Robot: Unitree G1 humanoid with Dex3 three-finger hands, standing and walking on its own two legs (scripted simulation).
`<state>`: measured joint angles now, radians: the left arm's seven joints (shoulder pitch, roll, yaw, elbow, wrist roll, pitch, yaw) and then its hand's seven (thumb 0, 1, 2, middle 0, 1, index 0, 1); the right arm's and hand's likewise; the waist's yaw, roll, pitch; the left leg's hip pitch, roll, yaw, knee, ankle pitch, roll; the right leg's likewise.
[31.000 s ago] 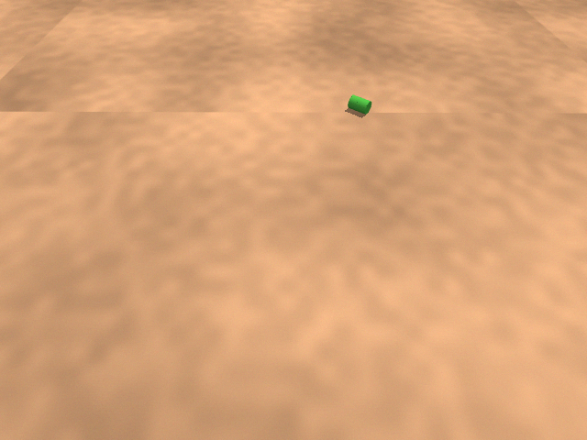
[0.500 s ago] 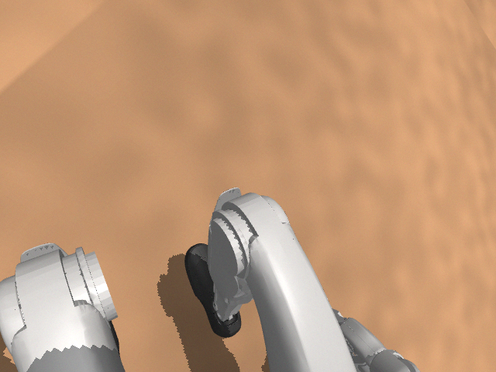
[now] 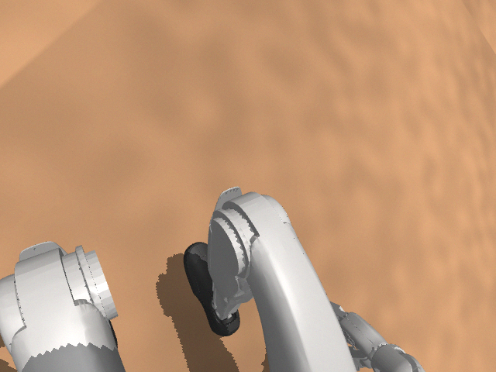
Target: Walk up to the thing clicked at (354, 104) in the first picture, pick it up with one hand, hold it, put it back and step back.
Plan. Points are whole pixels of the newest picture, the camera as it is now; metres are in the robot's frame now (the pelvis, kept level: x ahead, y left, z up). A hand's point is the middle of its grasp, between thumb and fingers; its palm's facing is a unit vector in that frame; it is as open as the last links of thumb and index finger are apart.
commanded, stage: withdraw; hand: left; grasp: from above
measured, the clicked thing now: out of the picture +0.45 +0.36 -0.27
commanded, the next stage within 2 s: home in 0.84 s
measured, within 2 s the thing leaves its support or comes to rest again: neither
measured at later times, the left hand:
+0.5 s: hand out of the picture +0.45 +0.38 -0.07, palm faces -0.43 -0.09 -0.90, open 14.0 cm
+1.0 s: hand out of the picture +0.43 +0.36 -0.13, palm faces -0.44 -0.10 -0.89, open 13.3 cm
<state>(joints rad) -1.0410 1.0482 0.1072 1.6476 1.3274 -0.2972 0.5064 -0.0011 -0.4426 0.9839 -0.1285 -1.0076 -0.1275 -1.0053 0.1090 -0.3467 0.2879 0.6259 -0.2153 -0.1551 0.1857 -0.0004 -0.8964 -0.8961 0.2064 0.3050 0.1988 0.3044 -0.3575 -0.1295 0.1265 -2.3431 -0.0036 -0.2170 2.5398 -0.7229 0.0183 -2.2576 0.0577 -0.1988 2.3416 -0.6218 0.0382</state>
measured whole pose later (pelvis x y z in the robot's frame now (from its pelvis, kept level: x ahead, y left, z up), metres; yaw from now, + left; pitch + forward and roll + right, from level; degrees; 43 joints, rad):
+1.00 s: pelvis -0.01 +0.00 +0.03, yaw +5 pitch +32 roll -10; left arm -1.02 0.88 0.07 1.44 1.30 -0.30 0.32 0.00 -0.38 0.91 -0.20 -0.90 -0.20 -0.90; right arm 0.19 -0.30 0.17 0.66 -0.14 -0.01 0.12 0.00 -0.90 -0.90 0.20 0.30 0.20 0.30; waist -0.28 -0.03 0.00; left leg -2.33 -0.02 -0.12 2.40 -0.65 0.02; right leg -2.25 0.02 -0.12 2.27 -0.60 0.03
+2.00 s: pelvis +0.05 +0.00 +0.34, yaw +13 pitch +21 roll -4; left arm 0.17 0.29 0.04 0.15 0.00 0.35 0.08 0.01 0.90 0.90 -0.21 -0.30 -0.21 -0.30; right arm 0.18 -0.20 0.07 0.55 0.05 -0.12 -0.10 0.01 -0.90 -0.90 0.21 0.30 0.20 0.30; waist -0.07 0.03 -0.18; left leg -1.16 0.00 -0.08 1.37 -0.57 0.00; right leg -1.12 0.03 -0.06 1.29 -0.53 0.00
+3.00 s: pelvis +0.09 +0.01 +0.41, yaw +15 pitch +10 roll -3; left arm 0.51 0.23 0.02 -0.12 -0.06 0.43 0.02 0.01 0.91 0.90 -0.20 -0.30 -0.20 -0.30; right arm 0.30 -0.22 0.05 0.53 0.01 -0.23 -0.17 0.01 -0.90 -0.90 0.21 0.30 0.20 0.30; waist -0.04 0.04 -0.16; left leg -0.68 0.00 -0.07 1.01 -0.50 0.00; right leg -0.64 0.03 -0.05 0.93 -0.46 0.00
